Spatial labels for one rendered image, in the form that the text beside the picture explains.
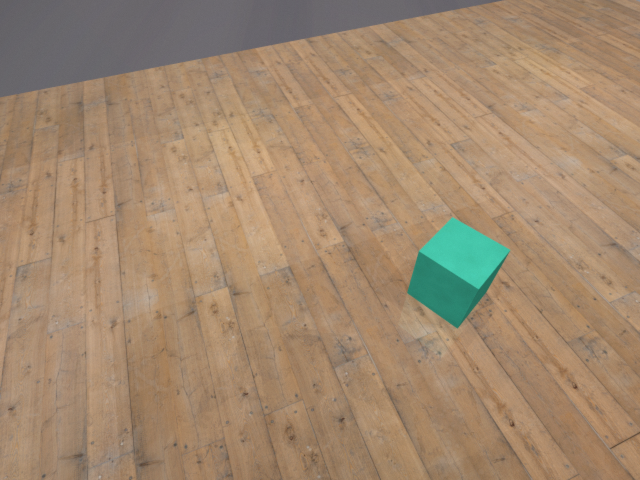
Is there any carton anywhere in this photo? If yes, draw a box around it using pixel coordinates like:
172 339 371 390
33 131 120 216
407 217 510 329

